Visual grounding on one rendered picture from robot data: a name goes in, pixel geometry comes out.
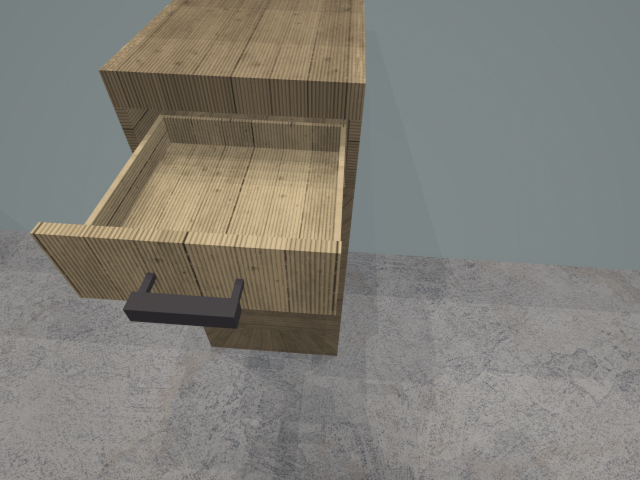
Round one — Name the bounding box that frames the handle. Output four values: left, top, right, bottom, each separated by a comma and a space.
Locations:
123, 272, 244, 329

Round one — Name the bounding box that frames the drawer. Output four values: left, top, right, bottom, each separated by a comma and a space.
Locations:
30, 115, 346, 315

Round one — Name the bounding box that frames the cabinet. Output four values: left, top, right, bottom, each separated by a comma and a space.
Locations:
99, 0, 366, 356

